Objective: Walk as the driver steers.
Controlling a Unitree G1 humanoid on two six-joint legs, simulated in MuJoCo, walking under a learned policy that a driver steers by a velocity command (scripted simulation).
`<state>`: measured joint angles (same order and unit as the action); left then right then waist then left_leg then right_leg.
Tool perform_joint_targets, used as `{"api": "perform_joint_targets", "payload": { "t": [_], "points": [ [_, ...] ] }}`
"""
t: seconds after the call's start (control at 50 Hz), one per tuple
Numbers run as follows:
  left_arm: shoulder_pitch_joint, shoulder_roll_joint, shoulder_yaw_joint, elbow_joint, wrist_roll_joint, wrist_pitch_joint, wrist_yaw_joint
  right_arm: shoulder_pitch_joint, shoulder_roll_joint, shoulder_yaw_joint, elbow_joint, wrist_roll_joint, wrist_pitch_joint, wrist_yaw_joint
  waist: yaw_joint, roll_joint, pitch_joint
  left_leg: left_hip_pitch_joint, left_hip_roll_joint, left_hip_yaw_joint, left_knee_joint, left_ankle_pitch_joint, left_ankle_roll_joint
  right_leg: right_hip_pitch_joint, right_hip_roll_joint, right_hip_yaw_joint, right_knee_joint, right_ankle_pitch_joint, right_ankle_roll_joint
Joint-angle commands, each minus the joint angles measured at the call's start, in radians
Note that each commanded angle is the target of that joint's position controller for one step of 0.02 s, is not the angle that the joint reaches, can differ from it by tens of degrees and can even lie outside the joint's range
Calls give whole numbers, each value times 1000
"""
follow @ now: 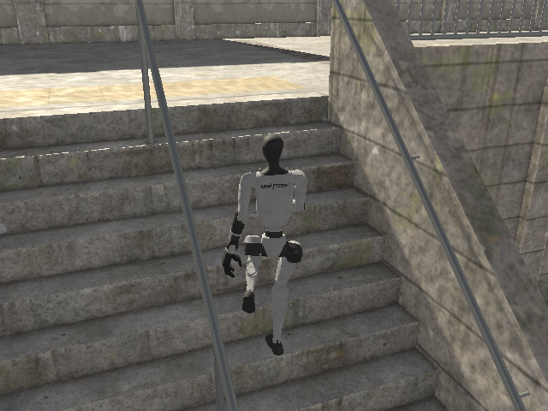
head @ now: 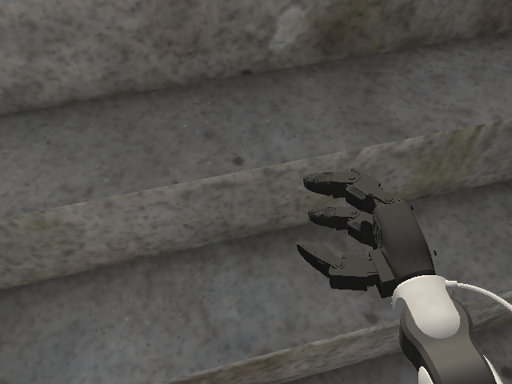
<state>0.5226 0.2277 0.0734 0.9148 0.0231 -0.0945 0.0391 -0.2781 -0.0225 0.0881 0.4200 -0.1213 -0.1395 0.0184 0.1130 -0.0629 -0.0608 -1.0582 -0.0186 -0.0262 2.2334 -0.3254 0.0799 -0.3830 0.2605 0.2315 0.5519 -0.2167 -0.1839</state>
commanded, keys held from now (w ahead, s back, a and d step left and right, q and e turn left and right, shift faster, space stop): w+shift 0.46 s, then w+q+shift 0.54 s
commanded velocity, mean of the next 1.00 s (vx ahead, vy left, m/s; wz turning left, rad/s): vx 1.00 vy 0.00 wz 0.10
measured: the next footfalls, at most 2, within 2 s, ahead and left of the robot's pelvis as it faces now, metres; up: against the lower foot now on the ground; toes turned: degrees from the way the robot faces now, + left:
left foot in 0.22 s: +0.25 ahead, +0.11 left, +0.22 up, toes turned -6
right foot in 0.58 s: +0.36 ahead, -0.25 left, +0.21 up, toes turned -17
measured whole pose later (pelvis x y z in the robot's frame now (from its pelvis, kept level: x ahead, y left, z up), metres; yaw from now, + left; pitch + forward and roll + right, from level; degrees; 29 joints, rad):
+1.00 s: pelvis +0.40 -0.11 +0.23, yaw +7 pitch +4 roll +2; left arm 0.52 0.18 0.03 1.03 0.03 -0.16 0.01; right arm -0.15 -0.10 0.02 0.46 0.00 0.04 -0.03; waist 0.04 0.01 -0.07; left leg -1.16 0.01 0.07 1.91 -0.39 0.18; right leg 0.03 -0.14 -0.40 0.14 -0.17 0.04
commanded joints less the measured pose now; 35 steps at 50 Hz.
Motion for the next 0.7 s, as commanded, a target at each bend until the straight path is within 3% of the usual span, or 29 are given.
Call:
{"api": "perform_joint_targets", "payload": {
  "t": [0.02,0.04,0.06,0.08,0.1,0.12,0.14,0.16,0.18,0.2,0.22,0.24,0.26,0.28,0.3,0.34,0.38,0.42,0.46,0.48,0.5,0.52,0.56,0.58,0.6,0.62,0.64,0.66,0.7],
  "points": [
    [253,43,19,37,11,-48,5,-30,55,24,-53,-3,14,-3,-3,-7,-115,-525,-26,44,274,-197,30,534,-247,357,-24,696,-51],
    [243,54,26,29,21,-58,8,-116,70,33,-92,-5,15,-16,-16,20,-103,-536,-19,56,204,-176,34,508,-267,351,-74,660,-34],
    [203,41,28,26,10,-62,8,-195,69,34,-109,-6,20,-23,-18,32,-90,-468,-15,81,143,-160,36,404,-271,355,-167,616,-22],
    [201,40,30,32,4,-59,10,-305,65,38,-157,13,28,-33,6,27,-25,-382,-12,135,-47,-157,19,289,-275,345,-302,598,-23],
    [181,-26,21,47,-5,-40,17,-414,72,45,-190,30,43,-43,22,63,-3,-173,-2,156,-299,-89,18,143,-270,321,-433,656,-27],
    [54,-10,30,-9,-13,-21,27,-328,65,46,-182,58,55,-38,-44,74,-38,296,-25,261,-671,-85,20,-82,-270,180,-565,981,-7],
    [98,-25,29,-12,-45,-31,37,-243,36,11,-131,101,62,-54,-51,3,-119,622,-89,293,-815,-186,10,-89,-276,149,-490,1620,3],
    [63,73,64,-37,-54,-61,42,-32,-20,-26,-96,116,81,-73,-143,-128,-262,766,-69,147,-856,-153,35,54,-334,192,-316,1951,11],
    [-16,170,96,-56,-68,-86,38,199,-115,-79,-13,117,103,-84,-266,-119,-431,834,-97,67,-910,-287,43,186,-369,173,-66,2165,29],
    [56,194,123,-66,-100,-123,-2,321,-210,-128,31,120,71,-83,-243,-76,-539,1155,-1,-91,-1086,-360,125,19,-303,207,221,2126,124],
    [73,176,128,-57,-111,-126,-50,389,-283,-163,85,138,65,-66,-276,245,-676,1270,210,-402,-1311,-412,266,-106,-129,100,785,1155,219],
    [-42,136,94,-109,-38,-128,-76,366,-206,-156,135,146,110,-71,-250,478,-729,1242,299,-647,-1314,-281,295,-226,-101,66,1212,121,240],
    [-273,70,67,-233,34,-115,-85,287,-137,-138,159,141,152,-69,-216,320,-496,957,196,-575,-1393,-412,236,-414,-129,26,1440,170,196],
    [-286,-41,32,-305,38,-70,-65,125,-122,-138,197,115,140,-72,-97,171,-250,763,298,-601,-1501,-471,238,-617,-147,52,1571,162,160],
    [-284,-90,-13,-333,67,-30,-47,159,-80,-128,253,104,122,-75,-70,10,-90,582,286,-582,-1571,-521,197,-611,-175,24,1512,154,102],
    [-156,-112,-46,-319,55,32,-41,178,-93,-131,344,81,62,-74,32,-64,67,402,277,-419,-1672,-432,143,-608,-188,34,1430,24,98],
    [-253,-99,-56,-357,29,49,-34,239,-125,-137,407,79,25,-67,29,-10,168,354,266,-306,-1753,-418,156,-686,-217,13,1343,34,117],
    [-331,-72,-59,-412,4,53,-44,255,-190,-151,418,84,12,-58,45,60,165,304,240,-166,-1768,-406,147,-616,-248,7,1156,146,127],
    [-293,-9,-67,-408,-26,54,-69,191,-290,-168,373,77,20,-50,93,139,68,232,177,26,-1820,-465,113,-309,-337,-178,711,124,132],
    [-307,44,-60,-381,-49,57,-79,254,-316,-171,384,77,30,-59,34,165,-20,296,121,75,-1853,-347,145,-119,-335,-369,540,-33,113],
    [-366,46,-62,-396,-74,54,-91,391,-338,-180,382,68,48,-71,-56,151,-19,354,115,31,-1859,-365,170,-26,-341,-433,395,-124,109],
    [-327,49,-49,-390,-82,48,-94,380,-344,-181,345,76,51,-78,-46,170,-41,324,163,-78,-1870,-294,189,155,-358,-406,359,11,92],
    [-142,87,-10,-363,-70,35,-74,366,-385,-185,319,56,56,-48,78,120,-43,496,166,-128,-1613,23,175,310,-305,-372,56,-15,73],
    [-61,118,8,-301,-20,17,-78,370,-298,-167,293,56,55,-37,98,-8,-20,525,78,-27,-1229,295,139,360,-268,-372,-31,-28,117],
    [-91,107,-11,-295,16,-6,-78,372,-148,-134,238,82,34,-37,39,-102,-1,241,1,-18,-788,77,84,410,-398,-151,62,26,177],
    [-42,193,17,-324,80,-8,-56,446,-192,-170,178,152,20,-59,51,-252,-253,103,-93,-81,-415,57,-15,590,-690,413,-202,288,140],
    [-116,199,24,-328,99,-12,-49,455,-175,-171,171,156,24,-87,-15,-101,-293,19,-44,-107,-93,168,-57,590,-746,442,-250,74,124],
    [-173,168,20,-311,76,-16,-41,376,-199,-168,137,128,28,-86,-19,-4,-245,-18,-10,-59,-38,202,-69,555,-692,303,-232,-137,90],
    [-150,122,10,-203,60,-48,-23,273,-171,-148,87,93,37,-38,-37,57,-101,-58,12,-55,-72,134,-31,475,-597,41,-178,-1,42]
  ]
}}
